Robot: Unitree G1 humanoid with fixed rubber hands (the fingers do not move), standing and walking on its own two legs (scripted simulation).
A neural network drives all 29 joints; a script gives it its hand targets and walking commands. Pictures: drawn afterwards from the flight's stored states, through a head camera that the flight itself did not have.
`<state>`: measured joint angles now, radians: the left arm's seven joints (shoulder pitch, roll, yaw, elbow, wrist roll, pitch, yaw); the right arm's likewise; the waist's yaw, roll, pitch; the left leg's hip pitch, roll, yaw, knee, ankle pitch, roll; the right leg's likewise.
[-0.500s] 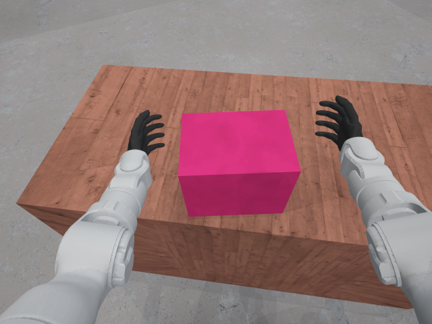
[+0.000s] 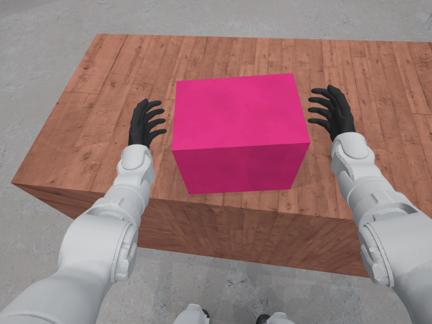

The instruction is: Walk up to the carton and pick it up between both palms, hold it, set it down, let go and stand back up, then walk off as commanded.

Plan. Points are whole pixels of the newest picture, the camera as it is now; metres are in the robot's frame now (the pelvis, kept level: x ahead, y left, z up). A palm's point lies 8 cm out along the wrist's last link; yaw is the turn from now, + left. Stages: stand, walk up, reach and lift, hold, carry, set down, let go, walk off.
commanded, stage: reach and lift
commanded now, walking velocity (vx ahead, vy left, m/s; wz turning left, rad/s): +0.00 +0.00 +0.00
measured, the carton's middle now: (236, 138) +0.47 +0.03 +0.00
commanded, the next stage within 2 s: none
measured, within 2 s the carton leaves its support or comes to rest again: neither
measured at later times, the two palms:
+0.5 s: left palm (156, 142) +0.43 +0.18 +0.04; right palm (325, 129) +0.46 -0.13 +0.06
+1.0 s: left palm (156, 146) +0.42 +0.18 +0.04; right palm (323, 135) +0.45 -0.13 +0.05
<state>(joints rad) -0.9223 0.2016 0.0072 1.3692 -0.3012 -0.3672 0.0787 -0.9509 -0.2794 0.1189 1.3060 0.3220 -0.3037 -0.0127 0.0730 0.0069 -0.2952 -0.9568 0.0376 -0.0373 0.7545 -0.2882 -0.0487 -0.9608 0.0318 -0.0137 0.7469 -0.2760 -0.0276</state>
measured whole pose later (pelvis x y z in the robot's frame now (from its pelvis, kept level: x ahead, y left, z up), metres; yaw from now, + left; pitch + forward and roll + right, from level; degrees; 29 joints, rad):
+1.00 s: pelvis +0.03 +0.00 +0.03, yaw +1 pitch +19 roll +0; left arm -0.74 0.00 0.51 1.24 0.21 -0.50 0.12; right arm -0.80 0.00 -0.54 1.19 -0.42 -0.46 -0.06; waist 0.03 0.02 -0.12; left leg -0.61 0.03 -0.01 0.54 -0.26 -0.04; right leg -0.61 0.02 -0.02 0.54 -0.25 -0.02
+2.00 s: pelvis +0.03 +0.01 +0.04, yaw +1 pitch +21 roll -1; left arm -0.67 -0.05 0.47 1.14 0.25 -0.49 0.15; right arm -0.74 -0.04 -0.49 1.25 -0.42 -0.56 -0.10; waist 0.02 0.00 -0.17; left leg -0.60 0.05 0.00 0.41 -0.18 -0.03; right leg -0.57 0.02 -0.05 0.35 -0.15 -0.02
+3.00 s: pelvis +0.02 +0.01 +0.05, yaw +3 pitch +5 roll -1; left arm -0.65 0.03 0.23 1.02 0.08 -0.08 0.17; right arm -0.71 -0.06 -0.14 1.06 0.00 -0.14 -0.14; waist -0.04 -0.01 -0.16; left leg -0.29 0.03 -0.02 0.40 -0.19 -0.02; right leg -0.25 0.00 -0.07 0.35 -0.18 -0.01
